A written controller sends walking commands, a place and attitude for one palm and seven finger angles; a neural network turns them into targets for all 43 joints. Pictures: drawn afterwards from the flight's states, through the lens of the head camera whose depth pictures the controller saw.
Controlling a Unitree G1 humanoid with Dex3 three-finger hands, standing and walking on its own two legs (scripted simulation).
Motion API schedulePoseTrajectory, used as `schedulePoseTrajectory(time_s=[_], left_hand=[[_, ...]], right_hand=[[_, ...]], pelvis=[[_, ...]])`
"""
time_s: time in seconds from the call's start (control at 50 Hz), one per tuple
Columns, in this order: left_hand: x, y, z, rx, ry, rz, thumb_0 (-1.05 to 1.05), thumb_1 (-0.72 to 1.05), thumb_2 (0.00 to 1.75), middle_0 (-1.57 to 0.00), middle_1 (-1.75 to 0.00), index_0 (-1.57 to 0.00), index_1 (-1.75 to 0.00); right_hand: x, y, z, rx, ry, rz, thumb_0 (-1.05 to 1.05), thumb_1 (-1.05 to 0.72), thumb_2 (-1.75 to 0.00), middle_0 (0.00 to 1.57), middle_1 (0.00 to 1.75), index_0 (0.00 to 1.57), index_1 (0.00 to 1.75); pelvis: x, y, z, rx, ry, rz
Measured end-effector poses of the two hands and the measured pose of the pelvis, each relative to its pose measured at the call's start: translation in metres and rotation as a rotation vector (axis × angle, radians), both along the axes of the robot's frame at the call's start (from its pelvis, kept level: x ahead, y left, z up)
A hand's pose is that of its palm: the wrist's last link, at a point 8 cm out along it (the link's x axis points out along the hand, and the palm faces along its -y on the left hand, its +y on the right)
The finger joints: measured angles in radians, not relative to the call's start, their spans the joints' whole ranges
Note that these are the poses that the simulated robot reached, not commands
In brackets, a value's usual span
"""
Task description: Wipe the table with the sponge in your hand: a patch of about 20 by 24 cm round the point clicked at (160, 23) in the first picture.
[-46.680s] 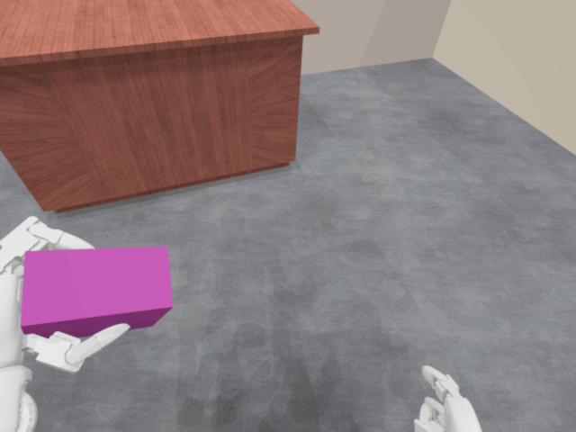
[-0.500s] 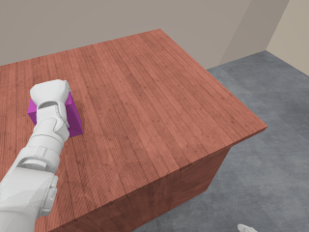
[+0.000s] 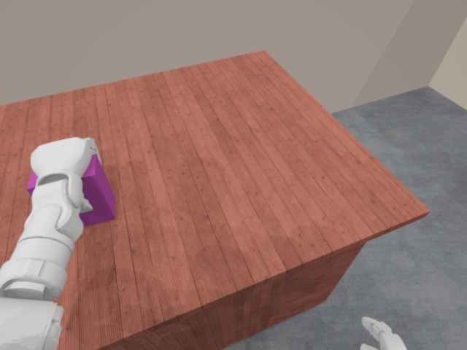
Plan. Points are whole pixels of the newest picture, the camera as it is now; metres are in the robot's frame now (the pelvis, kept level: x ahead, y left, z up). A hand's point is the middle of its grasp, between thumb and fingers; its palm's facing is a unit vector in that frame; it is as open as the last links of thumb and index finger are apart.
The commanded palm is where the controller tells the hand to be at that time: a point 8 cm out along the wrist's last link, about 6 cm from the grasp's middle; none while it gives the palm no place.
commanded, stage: wipe back along the first lane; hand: left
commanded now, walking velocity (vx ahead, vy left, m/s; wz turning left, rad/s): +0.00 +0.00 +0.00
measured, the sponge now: (80, 200) +0.37 +0.33 +0.04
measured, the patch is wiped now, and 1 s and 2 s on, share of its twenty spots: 0.90 0.95 1.00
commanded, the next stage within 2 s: lift the sponge slowly off the table in 1.52 s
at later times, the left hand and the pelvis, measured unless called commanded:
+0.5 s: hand (72, 206) +0.32 +0.30 +0.08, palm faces +0.00 -0.03 -1.00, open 10.5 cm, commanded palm +0.29 +0.29 +0.12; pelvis -0.02 +0.00 +0.00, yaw +1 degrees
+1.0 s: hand (81, 228) +0.28 +0.27 +0.08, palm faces +0.04 -0.04 -1.00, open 10.5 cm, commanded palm +0.24 +0.26 +0.11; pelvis -0.01 -0.01 +0.00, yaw +1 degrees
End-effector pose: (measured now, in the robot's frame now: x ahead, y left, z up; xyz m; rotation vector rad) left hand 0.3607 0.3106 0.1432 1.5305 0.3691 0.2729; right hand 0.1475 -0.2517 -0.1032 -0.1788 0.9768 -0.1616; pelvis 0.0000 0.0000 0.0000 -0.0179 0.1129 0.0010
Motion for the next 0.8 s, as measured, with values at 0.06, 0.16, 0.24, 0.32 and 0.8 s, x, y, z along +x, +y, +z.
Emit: schedulePoseTrajectory(time_s=[0.06, 0.16, 0.24, 0.32, 0.8], left_hand=[[-0.010, 0.001, -0.001, -0.001, -0.012, 0.007, 0.01, -0.53, 1.05, -0.67, -1.34, -0.70, -1.31], [-0.024, -0.001, -0.002, -0.008, -0.022, 0.014, 0.01, -0.52, 1.05, -0.66, -1.35, -0.69, -1.33], [-0.031, -0.003, -0.003, -0.005, -0.022, 0.011, 0.00, -0.52, 1.05, -0.65, -1.36, -0.69, -1.33], [-0.039, -0.007, -0.004, -0.003, -0.029, 0.003, 0.00, -0.51, 1.05, -0.64, -1.37, -0.68, -1.34], [-0.081, -0.030, -0.007, -0.007, -0.079, 0.016, 0.00, -0.50, 1.05, -0.63, -1.38, -0.66, -1.36]], right_hand=[[0.003, 0.003, 0.001, 0.008, -0.008, 0.009, 0.01, -0.91, -0.90, 0.20, 0.30, 0.21, 0.30], [0.007, 0.008, 0.002, 0.012, -0.016, 0.030, 0.01, -0.91, -0.90, 0.20, 0.30, 0.21, 0.30], [0.008, 0.013, 0.004, 0.014, -0.030, 0.043, 0.01, -0.91, -0.90, 0.20, 0.30, 0.21, 0.30], [0.008, 0.017, 0.006, 0.021, -0.048, 0.051, 0.01, -0.91, -0.90, 0.20, 0.30, 0.21, 0.30], [0.022, 0.023, 0.010, 0.059, -0.112, 0.093, 0.02, -0.91, -0.90, 0.20, 0.30, 0.20, 0.30]], pelvis=[[0.000, 0.001, 0.000, -0.001, -0.007, 0.002], [-0.004, 0.003, 0.000, -0.001, -0.023, 0.012], [-0.009, 0.004, 0.000, -0.001, -0.034, 0.016], [-0.013, 0.004, 0.000, 0.000, -0.041, 0.016], [-0.018, -0.002, 0.000, 0.006, -0.080, 0.015]])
